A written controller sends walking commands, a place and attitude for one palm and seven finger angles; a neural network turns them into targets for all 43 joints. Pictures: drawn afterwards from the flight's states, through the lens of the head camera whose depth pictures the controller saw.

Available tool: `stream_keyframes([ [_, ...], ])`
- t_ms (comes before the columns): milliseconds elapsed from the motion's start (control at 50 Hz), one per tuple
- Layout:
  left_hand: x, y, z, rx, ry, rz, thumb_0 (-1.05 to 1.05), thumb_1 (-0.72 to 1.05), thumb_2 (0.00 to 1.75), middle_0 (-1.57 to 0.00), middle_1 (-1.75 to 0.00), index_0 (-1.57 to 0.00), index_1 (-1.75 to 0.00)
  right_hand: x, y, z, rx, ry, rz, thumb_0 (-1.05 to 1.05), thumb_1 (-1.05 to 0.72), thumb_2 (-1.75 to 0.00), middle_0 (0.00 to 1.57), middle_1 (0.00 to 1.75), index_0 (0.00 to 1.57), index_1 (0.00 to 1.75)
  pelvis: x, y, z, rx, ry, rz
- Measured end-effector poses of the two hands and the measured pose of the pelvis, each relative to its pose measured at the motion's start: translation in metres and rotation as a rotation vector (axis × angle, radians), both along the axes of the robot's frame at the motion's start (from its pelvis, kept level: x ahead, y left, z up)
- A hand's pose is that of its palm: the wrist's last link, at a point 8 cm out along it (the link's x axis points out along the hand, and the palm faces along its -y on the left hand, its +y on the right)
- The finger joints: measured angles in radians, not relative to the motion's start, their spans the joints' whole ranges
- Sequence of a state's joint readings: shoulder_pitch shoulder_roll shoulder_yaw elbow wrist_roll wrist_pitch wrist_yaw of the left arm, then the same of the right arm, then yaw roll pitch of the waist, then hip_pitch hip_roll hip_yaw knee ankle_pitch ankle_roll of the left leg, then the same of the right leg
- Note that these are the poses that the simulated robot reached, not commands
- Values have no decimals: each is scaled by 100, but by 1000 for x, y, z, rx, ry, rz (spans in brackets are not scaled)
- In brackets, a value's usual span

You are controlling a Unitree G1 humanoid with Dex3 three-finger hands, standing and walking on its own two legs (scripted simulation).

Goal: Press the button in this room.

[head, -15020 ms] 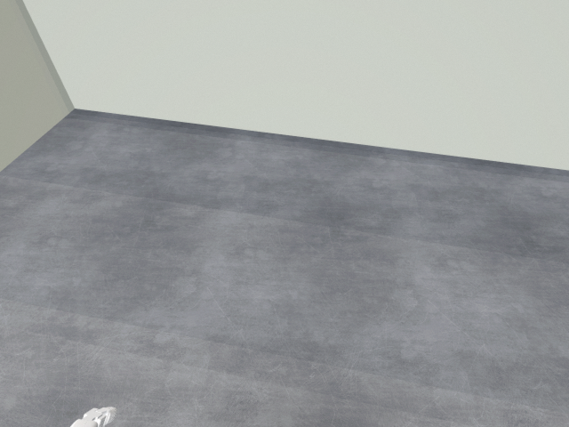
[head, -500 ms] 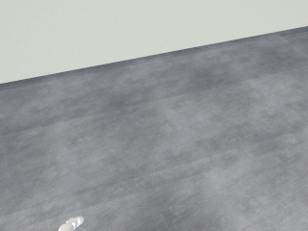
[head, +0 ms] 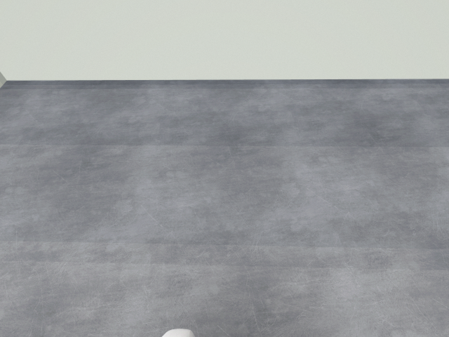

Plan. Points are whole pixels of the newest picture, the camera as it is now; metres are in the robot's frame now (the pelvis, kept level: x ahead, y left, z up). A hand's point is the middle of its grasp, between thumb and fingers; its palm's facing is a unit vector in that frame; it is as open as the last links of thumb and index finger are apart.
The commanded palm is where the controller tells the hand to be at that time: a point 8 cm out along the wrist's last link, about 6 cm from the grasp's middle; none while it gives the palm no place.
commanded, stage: turn or walk to find it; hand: left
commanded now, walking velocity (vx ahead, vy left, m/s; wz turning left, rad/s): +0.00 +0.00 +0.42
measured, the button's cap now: out of the picture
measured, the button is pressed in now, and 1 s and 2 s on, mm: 0 0 0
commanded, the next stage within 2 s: stand and wait in 1.00 s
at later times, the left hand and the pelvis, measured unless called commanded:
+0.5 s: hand out of the picture +0.05 +0.24 -0.16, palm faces +0.20 -0.95 -0.26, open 7.3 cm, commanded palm none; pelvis -0.01 +0.02 +0.00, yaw +11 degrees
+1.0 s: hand out of the picture -0.08 +0.19 -0.17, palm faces +0.44 -0.86 -0.25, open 7.3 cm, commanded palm none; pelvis -0.03 +0.00 -0.01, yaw +25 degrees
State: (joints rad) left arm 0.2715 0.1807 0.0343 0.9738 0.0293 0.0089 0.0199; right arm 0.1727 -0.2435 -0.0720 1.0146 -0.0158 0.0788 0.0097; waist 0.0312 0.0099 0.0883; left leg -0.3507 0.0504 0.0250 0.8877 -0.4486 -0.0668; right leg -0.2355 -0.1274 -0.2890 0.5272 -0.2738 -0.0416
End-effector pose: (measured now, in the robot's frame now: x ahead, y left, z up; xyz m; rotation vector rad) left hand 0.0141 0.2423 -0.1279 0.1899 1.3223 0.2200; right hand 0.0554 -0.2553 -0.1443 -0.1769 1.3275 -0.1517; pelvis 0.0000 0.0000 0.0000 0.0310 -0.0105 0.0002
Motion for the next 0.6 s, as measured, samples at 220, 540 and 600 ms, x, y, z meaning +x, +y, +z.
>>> stream_keyframes([
  [220,-42,55,-24,-35,56,126,1,91,90,-20,-29,-20,-30,60,63,24,-40,-181,161,0,-91,-90,20,30,20,30,-10,38,-5,-42,-9,88],
  [540,25,35,6,33,-171,111,0,91,90,-20,-29,-20,-30,18,38,-4,23,-36,165,0,-91,-89,21,30,21,30,-14,10,-5,-18,12,204],
  [600,24,19,11,57,-200,114,0,91,90,-20,-29,-20,-30,12,21,-17,35,4,166,1,-91,-89,21,30,20,30,-15,-3,-9,-16,6,234],
])
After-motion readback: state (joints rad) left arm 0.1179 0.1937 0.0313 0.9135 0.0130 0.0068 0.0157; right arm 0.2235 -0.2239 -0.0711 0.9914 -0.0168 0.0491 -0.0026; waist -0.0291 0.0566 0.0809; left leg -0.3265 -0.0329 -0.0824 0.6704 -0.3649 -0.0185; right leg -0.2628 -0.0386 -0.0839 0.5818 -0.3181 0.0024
